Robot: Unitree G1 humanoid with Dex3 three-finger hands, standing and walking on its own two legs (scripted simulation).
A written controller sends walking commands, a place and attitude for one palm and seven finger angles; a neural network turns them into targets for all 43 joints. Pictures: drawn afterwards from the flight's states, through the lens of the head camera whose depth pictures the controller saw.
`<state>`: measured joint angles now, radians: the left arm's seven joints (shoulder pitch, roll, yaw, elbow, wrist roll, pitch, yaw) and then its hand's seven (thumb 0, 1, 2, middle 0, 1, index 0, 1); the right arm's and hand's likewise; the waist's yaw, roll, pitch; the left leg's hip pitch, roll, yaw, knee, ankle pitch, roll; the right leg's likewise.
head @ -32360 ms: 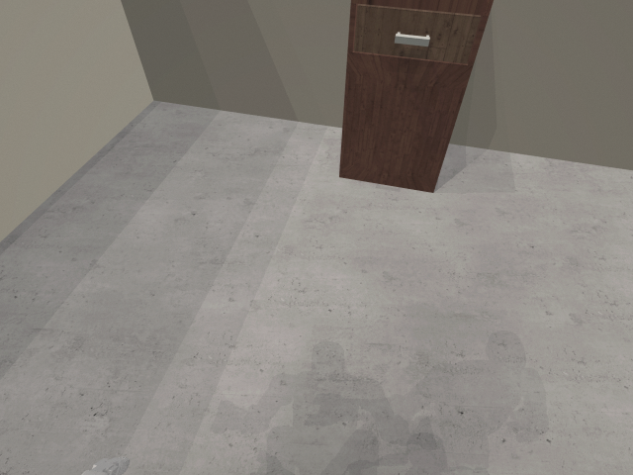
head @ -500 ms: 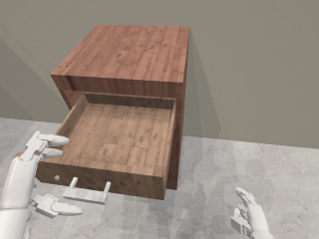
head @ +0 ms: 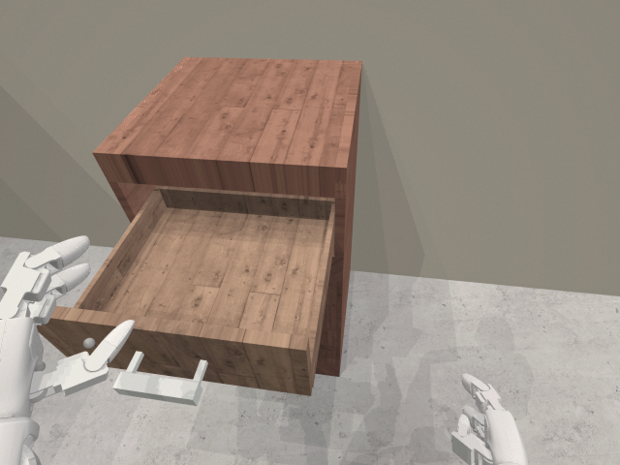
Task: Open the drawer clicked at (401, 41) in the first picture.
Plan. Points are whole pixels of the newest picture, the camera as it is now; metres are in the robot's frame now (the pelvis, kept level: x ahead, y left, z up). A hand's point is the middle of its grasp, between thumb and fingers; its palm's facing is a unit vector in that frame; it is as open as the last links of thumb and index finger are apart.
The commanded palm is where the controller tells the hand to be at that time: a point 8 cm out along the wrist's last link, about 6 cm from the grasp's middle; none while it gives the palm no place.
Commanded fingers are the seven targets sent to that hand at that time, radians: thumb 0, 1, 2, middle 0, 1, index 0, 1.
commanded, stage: draw the hand back to the body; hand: left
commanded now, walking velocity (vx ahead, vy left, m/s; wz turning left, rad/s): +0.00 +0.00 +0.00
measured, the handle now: (164, 375) +0.25 +0.26 -0.06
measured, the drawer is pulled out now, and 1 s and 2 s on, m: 0.30 0.30 0.30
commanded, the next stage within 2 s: step back with the hand held close in 0.36 s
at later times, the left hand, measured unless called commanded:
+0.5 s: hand (89, 350) +0.18 +0.22 +0.16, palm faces +0.39 -0.82 -0.42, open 7.5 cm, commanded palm +0.12 +0.27 +0.18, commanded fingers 0.00 0.90 0.90 -0.20 -0.30 -0.20 -0.30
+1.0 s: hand (35, 393) +0.13 +0.25 +0.17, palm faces +0.36 -0.81 -0.46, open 7.4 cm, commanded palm +0.07 +0.29 +0.18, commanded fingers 0.00 0.90 0.90 -0.20 -0.30 -0.20 -0.30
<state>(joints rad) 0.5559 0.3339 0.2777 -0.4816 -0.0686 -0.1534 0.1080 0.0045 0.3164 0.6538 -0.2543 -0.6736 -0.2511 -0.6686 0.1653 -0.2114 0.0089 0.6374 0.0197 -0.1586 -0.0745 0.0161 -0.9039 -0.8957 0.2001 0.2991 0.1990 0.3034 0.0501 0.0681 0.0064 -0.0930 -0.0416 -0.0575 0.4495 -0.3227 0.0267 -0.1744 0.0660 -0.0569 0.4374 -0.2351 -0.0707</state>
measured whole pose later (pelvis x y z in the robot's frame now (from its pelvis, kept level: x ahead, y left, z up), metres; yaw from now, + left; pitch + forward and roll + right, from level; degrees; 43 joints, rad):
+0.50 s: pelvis +0.00 -0.01 +0.00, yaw +1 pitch -2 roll +0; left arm 0.56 0.33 0.29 -0.48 -0.07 -0.16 0.11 0.02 0.88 0.90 -0.21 -0.31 -0.21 -0.31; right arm 0.17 -0.20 0.01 0.64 0.02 -0.16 -0.08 0.02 -0.90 -0.90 0.20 0.30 0.20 0.30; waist 0.05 0.08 0.00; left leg -0.10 -0.03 -0.07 0.46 -0.32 0.01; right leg -0.17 0.07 -0.07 0.44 -0.24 -0.08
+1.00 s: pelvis -0.05 +0.01 -0.01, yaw +2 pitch +2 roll +0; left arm 0.63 0.42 0.38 -0.64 -0.04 -0.21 0.14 0.02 0.89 0.90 -0.21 -0.30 -0.21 -0.30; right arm 0.17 -0.19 0.01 0.54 0.01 -0.07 -0.06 0.01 -0.90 -0.90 0.20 0.30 0.20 0.30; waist -0.01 -0.04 -0.01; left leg -0.31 -0.06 -0.03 0.58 -0.29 0.04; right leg -0.37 0.03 -0.09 0.53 -0.19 -0.06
